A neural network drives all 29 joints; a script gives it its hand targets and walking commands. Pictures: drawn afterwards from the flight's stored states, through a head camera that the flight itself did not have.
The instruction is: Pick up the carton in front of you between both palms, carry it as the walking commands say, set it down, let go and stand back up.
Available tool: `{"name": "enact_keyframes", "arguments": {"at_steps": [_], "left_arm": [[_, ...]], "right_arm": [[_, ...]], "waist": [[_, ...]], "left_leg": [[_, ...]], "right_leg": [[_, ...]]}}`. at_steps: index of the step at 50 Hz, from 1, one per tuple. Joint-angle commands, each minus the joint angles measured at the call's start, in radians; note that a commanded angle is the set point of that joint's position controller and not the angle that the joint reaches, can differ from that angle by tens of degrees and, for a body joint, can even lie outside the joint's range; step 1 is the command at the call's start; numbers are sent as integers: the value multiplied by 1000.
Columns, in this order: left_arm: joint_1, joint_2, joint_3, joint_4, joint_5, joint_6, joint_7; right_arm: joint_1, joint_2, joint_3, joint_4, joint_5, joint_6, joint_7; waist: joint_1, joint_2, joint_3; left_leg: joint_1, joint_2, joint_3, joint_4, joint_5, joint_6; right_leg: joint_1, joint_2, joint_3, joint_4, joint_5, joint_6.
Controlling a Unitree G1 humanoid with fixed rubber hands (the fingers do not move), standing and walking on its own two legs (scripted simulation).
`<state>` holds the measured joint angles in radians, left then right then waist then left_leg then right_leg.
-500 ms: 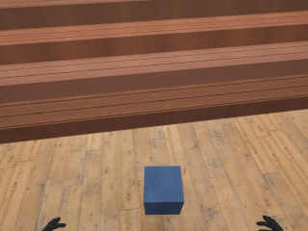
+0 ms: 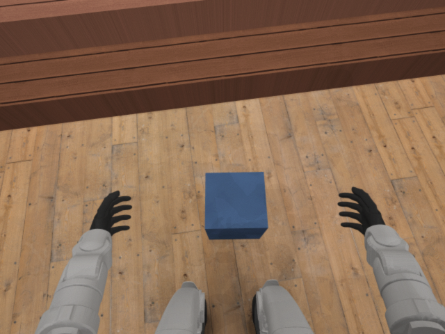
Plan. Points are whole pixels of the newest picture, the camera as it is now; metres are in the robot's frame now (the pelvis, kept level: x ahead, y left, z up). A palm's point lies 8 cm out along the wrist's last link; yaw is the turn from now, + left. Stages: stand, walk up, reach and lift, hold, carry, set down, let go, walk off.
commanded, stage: reach and lift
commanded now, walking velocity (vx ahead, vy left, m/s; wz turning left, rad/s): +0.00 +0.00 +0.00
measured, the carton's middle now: (234, 208) +0.47 -0.02 -0.59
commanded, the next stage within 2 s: none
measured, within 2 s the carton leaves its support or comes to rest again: neither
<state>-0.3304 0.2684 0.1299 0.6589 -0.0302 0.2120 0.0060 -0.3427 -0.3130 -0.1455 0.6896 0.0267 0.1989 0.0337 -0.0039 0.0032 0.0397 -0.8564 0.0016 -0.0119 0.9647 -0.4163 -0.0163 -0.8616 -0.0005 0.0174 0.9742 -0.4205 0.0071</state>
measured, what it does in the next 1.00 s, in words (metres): lowers itself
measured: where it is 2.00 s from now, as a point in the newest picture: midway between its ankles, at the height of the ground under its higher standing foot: outside the picture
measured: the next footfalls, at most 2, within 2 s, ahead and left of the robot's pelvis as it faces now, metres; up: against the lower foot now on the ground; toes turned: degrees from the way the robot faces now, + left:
none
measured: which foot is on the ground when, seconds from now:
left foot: down 0.00-1.00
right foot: down 0.00-1.00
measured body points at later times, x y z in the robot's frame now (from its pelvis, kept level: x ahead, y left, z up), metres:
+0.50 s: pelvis -0.07 +0.00 -0.06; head +0.25 -0.01 +0.26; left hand +0.49 +0.17 -0.16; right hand +0.49 -0.22 -0.16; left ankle +0.02 +0.13 -0.68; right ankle +0.02 -0.12 -0.68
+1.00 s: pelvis -0.06 +0.00 -0.21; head +0.30 -0.01 +0.06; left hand +0.48 +0.18 -0.38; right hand +0.48 -0.22 -0.38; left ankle +0.02 +0.13 -0.68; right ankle +0.02 -0.13 -0.68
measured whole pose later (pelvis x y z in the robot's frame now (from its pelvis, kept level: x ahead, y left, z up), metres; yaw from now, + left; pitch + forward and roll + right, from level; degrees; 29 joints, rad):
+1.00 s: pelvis -0.06 +0.00 -0.21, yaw +1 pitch +53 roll +1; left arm -1.21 0.26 0.23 0.89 -0.07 0.09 0.12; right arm -1.23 -0.33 -0.26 0.96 0.07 0.07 -0.04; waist -0.02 0.01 -0.01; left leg -2.10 -0.05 -0.05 1.72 -0.53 -0.05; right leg -2.11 0.05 0.06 1.72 -0.53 0.04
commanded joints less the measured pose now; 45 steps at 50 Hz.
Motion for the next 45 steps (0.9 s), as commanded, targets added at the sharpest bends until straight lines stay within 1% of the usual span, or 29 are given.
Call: {"name": "enact_keyframes", "arguments": {"at_steps": [1, 7, 12, 15, 18, 20, 22, 25, 27, 30, 33, 35, 39, 42, 45], "left_arm": [[-202, 116, 36, -56, -19, -17, 20], [-554, 132, 71, -4, -34, 6, 42], [-840, 137, 97, 87, -37, 34, 56], [-982, 135, 118, 148, -28, 39, 63], [-1101, 131, 149, 191, -9, 33, 65], [-1160, 128, 173, 204, 11, 25, 65], [-1185, 123, 199, 201, 39, 15, 64], [-1166, 109, 225, 168, 76, -8, 63], [-1138, 81, 241, 148, 94, -32, 59], [-1088, 35, 265, 133, 118, -75, 53], [-1031, 0, 278, 144, 133, -114, 54], [-994, -15, 280, 161, 139, -132, 56], [-965, -14, 263, 177, 127, -155, 69], [-994, 11, 218, 163, 83, -159, 84], [-1047, 54, 151, 133, 14, -152, 104]], "right_arm": [[-206, -130, -41, -47, 20, -18, -11], [-562, -153, -74, 8, 27, -1, -24], [-857, -168, -82, 105, 35, 29, -28], [-1004, -174, -100, 171, 24, 33, -26], [-1127, -173, -129, 218, 2, 27, -22], [-1189, -171, -153, 236, -19, 20, -20], [-1215, -165, -179, 241, -45, 10, -20], [-1203, -151, -209, 210, -81, -14, -21], [-1177, -125, -226, 188, -102, -37, -19], [-1129, -77, -255, 171, -127, -76, -16], [-1066, -36, -277, 180, -143, -112, -17], [-1019, -16, -282, 195, -148, -128, -21], [-984, -22, -270, 207, -130, -151, -34], [-1012, -64, -231, 189, -81, -160, -49], [-1062, -119, -169, 162, -13, -158, -66]], "waist": [[-4, -13, -591], [-10, -21, -726], [-7, -16, -805], [-6, -18, -845], [-5, -22, -878], [-5, -25, -913], [-7, -25, -983], [-9, -26, -1106], [-8, -28, -1129], [-10, -26, -1108], [-16, -23, -1072], [-18, -19, -1052], [-19, -6, -1035], [-24, 4, -1097], [-30, 14, -1213]], "left_leg": [[142, -48, 8, -4, 540, -32], [-5, -49, 33, 11, 332, -33], [-104, -51, 57, 7, 132, -30], [-144, -53, 60, 20, 80, -29], [-182, -58, 61, 39, 65, -29], [-198, -63, 63, 51, 74, -30], [-189, -71, 69, 59, 110, -33], [-158, -82, 78, 68, 244, -34], [-175, -87, 77, 81, 338, -30], [-245, -86, 66, 120, 453, -27], [-356, -81, 49, 192, 528, -28], [-442, -78, 42, 254, 543, -32], [-571, -79, 39, 387, 512, -46], [-592, -81, 39, 502, 510, -54], [-560, -79, 44, 616, 520, -57]], "right_leg": [[175, 43, -5, -5, 569, 32], [61, 38, -19, -3, 390, 34], [-24, 36, -34, -9, 178, 40], [-83, 43, -45, 2, 105, 38], [-131, 50, -51, 17, 80, 36], [-142, 56, -53, 27, 91, 36], [-118, 63, -54, 34, 143, 39], [-52, 73, -57, 52, 307, 42], [-47, 75, -56, 75, 418, 42], [-107, 72, -46, 121, 554, 40], [-211, 65, -29, 194, 655, 40], [-292, 62, -22, 255, 675, 43], [-464, 66, -22, 381, 607, 51], [-545, 69, -30, 486, 573, 55], [-570, 66, -45, 597, 559, 59]]}}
